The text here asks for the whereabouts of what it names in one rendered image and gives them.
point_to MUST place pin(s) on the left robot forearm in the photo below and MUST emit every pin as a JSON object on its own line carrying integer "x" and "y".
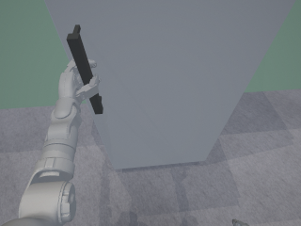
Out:
{"x": 59, "y": 148}

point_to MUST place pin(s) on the handle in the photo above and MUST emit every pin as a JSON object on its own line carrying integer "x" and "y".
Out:
{"x": 80, "y": 58}

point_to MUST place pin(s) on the left robot upper arm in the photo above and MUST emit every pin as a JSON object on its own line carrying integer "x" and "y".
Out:
{"x": 47, "y": 204}

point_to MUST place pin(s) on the left robot hand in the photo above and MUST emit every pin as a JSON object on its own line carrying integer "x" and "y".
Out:
{"x": 70, "y": 86}

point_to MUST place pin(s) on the fridge door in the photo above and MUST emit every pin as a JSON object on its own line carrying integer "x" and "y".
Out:
{"x": 172, "y": 71}

